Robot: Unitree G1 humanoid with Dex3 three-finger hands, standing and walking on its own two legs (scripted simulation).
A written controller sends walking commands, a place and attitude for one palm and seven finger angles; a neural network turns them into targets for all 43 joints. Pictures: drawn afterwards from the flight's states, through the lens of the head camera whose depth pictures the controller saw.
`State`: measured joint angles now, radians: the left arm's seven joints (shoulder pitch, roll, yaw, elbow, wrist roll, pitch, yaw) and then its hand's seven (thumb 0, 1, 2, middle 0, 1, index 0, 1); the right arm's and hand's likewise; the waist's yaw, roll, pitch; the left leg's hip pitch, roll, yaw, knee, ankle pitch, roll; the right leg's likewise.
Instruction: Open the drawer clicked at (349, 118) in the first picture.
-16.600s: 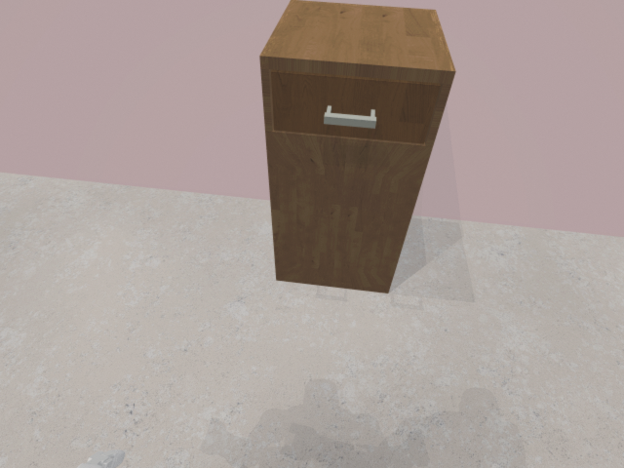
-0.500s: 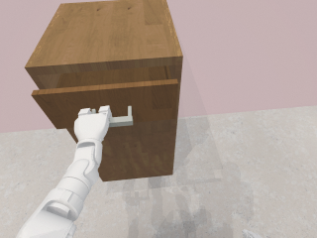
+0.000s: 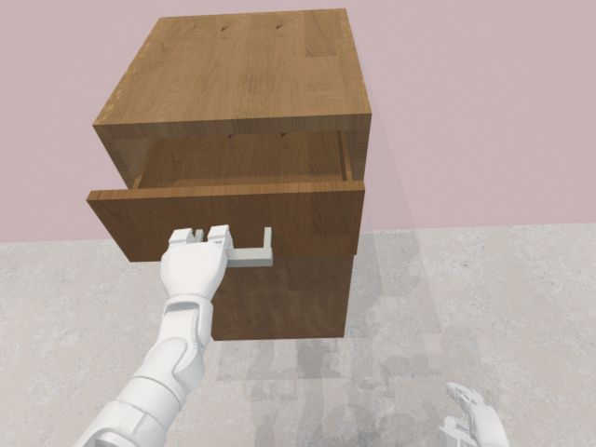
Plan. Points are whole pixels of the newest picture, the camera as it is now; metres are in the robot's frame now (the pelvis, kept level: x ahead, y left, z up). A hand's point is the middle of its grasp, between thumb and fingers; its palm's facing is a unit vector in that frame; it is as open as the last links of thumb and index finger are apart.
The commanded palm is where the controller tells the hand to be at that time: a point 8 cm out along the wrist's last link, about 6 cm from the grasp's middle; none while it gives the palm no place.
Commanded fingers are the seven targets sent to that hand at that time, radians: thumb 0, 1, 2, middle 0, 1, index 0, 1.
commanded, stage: pull the drawer open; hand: left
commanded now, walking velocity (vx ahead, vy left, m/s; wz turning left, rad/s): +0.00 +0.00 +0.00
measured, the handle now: (231, 246) +0.39 +0.15 +0.03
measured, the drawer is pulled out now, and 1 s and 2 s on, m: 0.14 0.30 0.30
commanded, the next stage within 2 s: open the thumb to release the handle in 1.36 s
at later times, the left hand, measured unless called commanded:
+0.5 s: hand (199, 329) +0.27 +0.17 +0.01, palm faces +0.03 -0.16 -0.99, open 5.2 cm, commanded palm +0.22 +0.15 +0.06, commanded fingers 0.00 0.90 0.90 -0.40 -1.35 -0.40 -1.35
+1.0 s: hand (189, 402) +0.18 +0.16 +0.01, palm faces +0.04 -0.23 -0.97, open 5.3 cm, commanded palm +0.12 +0.14 +0.06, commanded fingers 0.00 0.90 0.90 -0.40 -1.35 -0.40 -1.35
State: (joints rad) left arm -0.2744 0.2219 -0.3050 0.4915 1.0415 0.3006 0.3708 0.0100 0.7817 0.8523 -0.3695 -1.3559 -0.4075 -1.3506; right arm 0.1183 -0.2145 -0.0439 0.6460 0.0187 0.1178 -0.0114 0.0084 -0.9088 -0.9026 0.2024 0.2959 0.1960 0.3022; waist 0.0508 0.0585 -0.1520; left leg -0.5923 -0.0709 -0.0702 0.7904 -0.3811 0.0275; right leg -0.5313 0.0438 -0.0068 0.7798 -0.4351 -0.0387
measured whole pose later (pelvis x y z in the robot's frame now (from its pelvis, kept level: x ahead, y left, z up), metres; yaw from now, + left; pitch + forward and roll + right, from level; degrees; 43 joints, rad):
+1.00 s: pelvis +0.00 +0.00 -0.02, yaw -2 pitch +9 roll +0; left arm 0.58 0.21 -0.28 -0.28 1.09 0.19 0.39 0.04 0.79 0.81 -0.30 -1.36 -0.42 -1.35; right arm 0.11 -0.21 0.01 0.48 -0.02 0.10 0.13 0.01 -0.91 -0.90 0.20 0.30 0.20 0.30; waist 0.10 0.06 -0.17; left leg -0.62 -0.05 -0.03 0.91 -0.46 0.02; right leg -0.57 0.07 0.03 0.92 -0.51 -0.05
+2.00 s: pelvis -0.01 -0.02 -0.01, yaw -3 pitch +8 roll +1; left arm 0.50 0.29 -0.21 -0.15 1.06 0.15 0.44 0.00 -0.30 0.38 -0.34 -1.22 -0.32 -1.22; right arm 0.11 -0.22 0.00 0.55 -0.02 0.09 0.03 0.01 -0.91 -0.90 0.20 0.30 0.20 0.30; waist 0.08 0.05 -0.14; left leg -0.57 -0.04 -0.03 0.85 -0.42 0.00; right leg -0.54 0.08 0.03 0.88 -0.47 -0.07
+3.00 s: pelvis -0.01 -0.01 +0.01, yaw -3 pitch +2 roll +1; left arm 0.44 0.36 -0.23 -0.35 0.98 0.24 0.23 0.00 -0.49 0.30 -0.34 -1.21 -0.37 -1.22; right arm 0.08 -0.22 0.02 0.57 0.01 0.11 0.02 0.01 -0.91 -0.90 0.20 0.30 0.20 0.30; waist 0.11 0.09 -0.09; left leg -0.36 -0.04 -0.03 0.68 -0.34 0.02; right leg -0.33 0.06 0.04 0.69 -0.39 -0.05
